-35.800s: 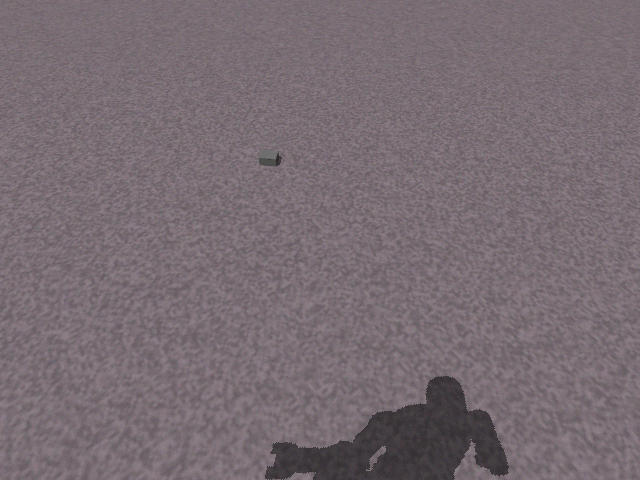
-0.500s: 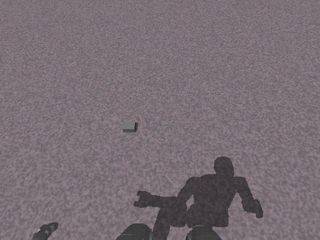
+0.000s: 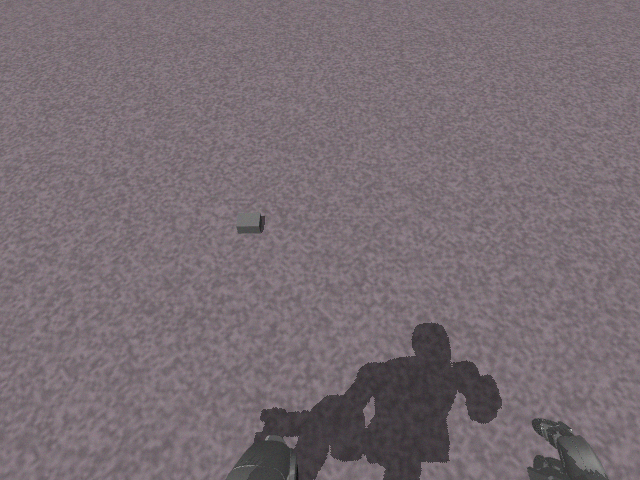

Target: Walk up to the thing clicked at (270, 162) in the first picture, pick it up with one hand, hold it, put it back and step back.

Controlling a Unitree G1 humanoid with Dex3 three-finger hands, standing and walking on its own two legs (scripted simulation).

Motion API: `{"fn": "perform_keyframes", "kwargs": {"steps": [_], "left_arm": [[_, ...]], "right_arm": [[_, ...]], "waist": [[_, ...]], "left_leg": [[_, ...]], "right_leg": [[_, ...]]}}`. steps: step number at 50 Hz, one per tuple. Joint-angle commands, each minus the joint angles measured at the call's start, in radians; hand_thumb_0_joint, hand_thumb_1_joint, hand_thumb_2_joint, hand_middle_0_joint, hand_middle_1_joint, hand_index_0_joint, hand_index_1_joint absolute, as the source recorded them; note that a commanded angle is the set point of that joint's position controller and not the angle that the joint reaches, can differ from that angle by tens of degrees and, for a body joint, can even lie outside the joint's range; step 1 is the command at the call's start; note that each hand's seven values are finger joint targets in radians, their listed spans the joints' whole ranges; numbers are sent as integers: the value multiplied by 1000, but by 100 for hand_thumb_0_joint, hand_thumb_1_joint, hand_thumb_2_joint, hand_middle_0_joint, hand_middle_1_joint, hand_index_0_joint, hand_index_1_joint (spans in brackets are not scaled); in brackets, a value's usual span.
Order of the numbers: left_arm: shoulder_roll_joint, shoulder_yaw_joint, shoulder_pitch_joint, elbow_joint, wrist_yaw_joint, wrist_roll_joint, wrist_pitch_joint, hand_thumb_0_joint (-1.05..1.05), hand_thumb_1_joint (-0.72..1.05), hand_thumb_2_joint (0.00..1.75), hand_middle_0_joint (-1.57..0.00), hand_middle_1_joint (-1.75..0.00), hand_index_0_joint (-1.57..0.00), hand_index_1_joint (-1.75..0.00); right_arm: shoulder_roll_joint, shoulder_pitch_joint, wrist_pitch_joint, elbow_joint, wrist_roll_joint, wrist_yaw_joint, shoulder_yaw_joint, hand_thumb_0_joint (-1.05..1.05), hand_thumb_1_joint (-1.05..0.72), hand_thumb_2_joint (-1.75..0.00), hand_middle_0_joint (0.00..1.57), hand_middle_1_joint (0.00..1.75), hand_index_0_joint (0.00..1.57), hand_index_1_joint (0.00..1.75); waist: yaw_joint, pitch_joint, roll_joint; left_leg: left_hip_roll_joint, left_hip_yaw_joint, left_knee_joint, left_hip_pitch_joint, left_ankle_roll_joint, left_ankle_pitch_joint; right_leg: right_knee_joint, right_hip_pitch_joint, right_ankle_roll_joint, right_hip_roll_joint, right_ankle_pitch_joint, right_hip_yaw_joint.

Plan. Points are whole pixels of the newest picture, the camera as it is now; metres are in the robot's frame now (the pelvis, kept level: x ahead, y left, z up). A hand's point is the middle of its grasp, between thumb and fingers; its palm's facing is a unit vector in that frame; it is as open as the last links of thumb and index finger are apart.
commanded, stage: step back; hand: left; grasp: from above
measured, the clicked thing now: (249, 223) +1.02 +0.32 -0.73
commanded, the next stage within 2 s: stand in 1.08 s
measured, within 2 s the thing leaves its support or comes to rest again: neither
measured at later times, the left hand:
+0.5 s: hand out of the picture +0.03 +0.28 -0.14, palm faces +0.05 -0.92 -0.39, open 7.4 cm
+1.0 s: hand out of the picture +0.09 +0.29 -0.14, palm faces +0.06 -0.93 -0.36, open 7.4 cm
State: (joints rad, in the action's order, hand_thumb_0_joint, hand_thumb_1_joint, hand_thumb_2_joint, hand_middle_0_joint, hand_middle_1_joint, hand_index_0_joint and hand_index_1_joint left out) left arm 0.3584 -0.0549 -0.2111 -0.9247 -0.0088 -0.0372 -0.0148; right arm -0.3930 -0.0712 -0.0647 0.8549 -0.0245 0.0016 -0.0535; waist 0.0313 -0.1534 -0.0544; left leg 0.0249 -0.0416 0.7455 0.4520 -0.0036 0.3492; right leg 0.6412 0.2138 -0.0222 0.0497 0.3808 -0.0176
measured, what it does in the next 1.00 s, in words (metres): steps on the spot: left foot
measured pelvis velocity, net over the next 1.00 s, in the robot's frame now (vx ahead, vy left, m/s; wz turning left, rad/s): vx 0.01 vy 0.02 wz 0.05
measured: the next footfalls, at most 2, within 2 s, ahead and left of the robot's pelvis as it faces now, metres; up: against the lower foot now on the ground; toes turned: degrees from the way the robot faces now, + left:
left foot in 0.22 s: +0.04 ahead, +0.14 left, +0.00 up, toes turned +3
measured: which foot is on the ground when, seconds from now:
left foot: up 0.00-0.20, down 0.22-1.00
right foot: down 0.00-1.00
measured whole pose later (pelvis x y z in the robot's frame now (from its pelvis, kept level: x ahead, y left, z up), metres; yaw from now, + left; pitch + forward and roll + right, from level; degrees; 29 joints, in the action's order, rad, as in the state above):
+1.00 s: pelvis +0.01 +0.02 +0.02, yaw +3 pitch -2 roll +0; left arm 0.37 -0.02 -0.08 -1.05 -0.01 0.00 0.02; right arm -0.33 -0.05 0.01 1.05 -0.01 0.00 -0.04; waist 0.02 -0.08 0.02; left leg 0.00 0.00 0.53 0.20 0.00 0.29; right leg 0.52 0.17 0.02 -0.02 0.32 -0.01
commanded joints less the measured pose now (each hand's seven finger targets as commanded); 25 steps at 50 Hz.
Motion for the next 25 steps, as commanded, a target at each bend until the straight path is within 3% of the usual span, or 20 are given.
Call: {"fn": "perform_keyframes", "kwargs": {"steps": [1,2,3,5,7,8,10,11,12,13,14,15,16,18,20,21,22,23,24,25], "left_arm": [[310,-81,130,115,-25,-1,48,0,90,90,-20,-30,-20,-30],[285,-80,131,107,-24,-7,48,0,90,90,-20,-30,-20,-30],[284,-84,113,105,-23,-10,49,0,90,90,-20,-30,-20,-30],[290,-86,61,92,-13,-15,50,0,90,90,-20,-30,-20,-30],[297,-90,34,78,-7,-23,46,0,90,90,-20,-30,-20,-30],[298,-86,44,76,-2,-19,42,0,90,90,-20,-30,-20,-30],[276,-63,53,78,6,-8,26,0,90,90,-20,-30,-20,-30],[225,-43,28,74,7,-4,22,0,90,90,-20,-30,-20,-30],[161,-26,51,82,12,18,24,0,90,90,-20,-30,-20,-30],[256,-58,113,72,3,11,25,0,90,90,-20,-30,-20,-30],[259,-57,113,66,10,13,28,0,90,90,-20,-30,-20,-30],[231,-52,85,58,16,22,33,0,90,90,-20,-30,-20,-30],[228,-49,67,43,19,22,38,0,90,90,-20,-30,-20,-30],[226,-52,37,16,26,20,46,0,90,90,-20,-30,-20,-30],[202,-53,13,-9,20,13,52,0,90,90,-20,-30,-20,-30],[211,-57,-7,-22,13,7,54,0,90,90,-20,-30,-20,-30],[235,-64,-24,-25,6,0,61,0,90,90,-20,-30,-20,-30],[306,-77,-46,-32,1,-4,69,0,90,90,-20,-30,-20,-30],[357,-86,8,-16,3,-5,74,0,90,90,-20,-30,-20,-30],[334,-82,56,11,3,1,74,0,90,90,-20,-30,-20,-30]], "right_arm": [[-203,-30,21,-30,14,9,-57,0,-90,-90,20,30,20,30],[-185,-58,31,-15,20,8,-52,0,-90,-90,20,30,20,30],[-186,-68,38,-15,15,7,-48,0,-90,-90,20,30,20,30],[-185,-64,49,-9,5,0,-45,0,-90,-90,20,30,20,30],[-164,-32,63,-16,-6,-8,-40,0,-90,-90,20,30,20,30],[-162,-41,71,-2,-7,-10,-45,0,-90,-90,20,30,20,30],[-158,-122,91,43,-6,-5,-55,0,-90,-90,20,30,20,30],[-183,-162,100,61,-15,0,-70,0,-90,-90,20,30,20,30],[-252,-154,107,55,-22,4,-75,0,-90,-90,20,30,20,30],[-323,-139,109,43,-15,0,-89,0,-90,-90,20,30,20,30],[-277,-101,117,41,-17,1,-77,0,-90,-90,20,30,20,30],[-242,-74,123,38,-17,3,-60,0,-90,-90,20,30,20,30],[-238,-67,123,38,-20,4,-60,0,-90,-90,20,30,20,30],[-234,-56,115,47,-18,-1,-59,0,-90,-90,20,30,20,30],[-213,-38,96,40,-12,-5,-52,0,-90,-90,20,30,20,30],[-192,-50,89,39,-4,-5,-44,0,-90,-90,20,30,20,30],[-150,-57,88,33,0,-4,-31,0,-90,-90,20,30,20,30],[-116,-44,86,27,3,-2,-24,0,-90,-90,20,30,20,30],[-155,-59,83,43,-5,7,-37,0,-90,-90,20,30,20,30],[-183,-95,87,59,-3,7,-42,0,-90,-90,20,30,20,30]], "waist": [[-34,35,88],[-36,72,112],[-28,107,162],[8,117,193],[38,98,244],[33,88,247],[-20,113,190],[-35,144,80],[-42,143,-122],[-70,90,-76],[-40,67,5],[-18,83,-10],[-17,85,-51],[-19,90,-110],[5,101,-104],[18,109,-69],[28,138,13],[44,125,184],[31,78,211],[5,58,148]], "left_leg": [[-80,-170,343,-21,14,82],[-102,-129,328,-8,13,73],[-88,-106,316,-28,21,83],[-70,-50,167,-9,30,114],[-41,-6,-20,-21,24,168],[-41,24,-105,-91,21,178],[-62,44,-389,-307,-6,16],[10,-109,-408,-447,-32,12],[232,-482,-520,-417,-130,288],[327,-570,-552,-224,-241,415],[292,-487,-529,-183,-227,352],[247,-393,-490,-237,-202,216],[217,-329,-476,-226,-180,182],[162,-229,-451,-133,-144,151],[121,-161,-386,-63,-99,143],[98,-138,-331,-19,-74,149],[62,-103,-229,46,-46,113],[-50,-47,-43,122,-12,167],[-46,-37,98,56,2,231],[-14,-69,125,38,5,197]], "right_leg": [[-311,221,-197,-332,3,-348],[-275,156,-171,-287,-70,-266],[-266,130,-172,-285,-56,-244],[-266,40,-148,-251,95,-227],[-286,-3,-155,-284,192,-257],[-289,38,-154,-288,209,-253],[-162,102,-108,-236,81,-172],[-34,219,-66,-181,33,-106],[118,355,6,-56,107,1],[219,283,5,-92,194,-41],[245,235,1,-102,148,-69],[207,233,-3,-111,113,-71],[165,207,-6,-114,93,-52],[24,63,-1,-86,49,3],[-154,-87,-2,-36,-52,52],[-206,-169,-11,-27,-68,43],[-259,-243,-33,-98,-38,-90],[-370,-192,-100,-272,179,-384],[-428,-37,-196,-416,313,-506],[-407,-16,-225,-426,218,-497]]}}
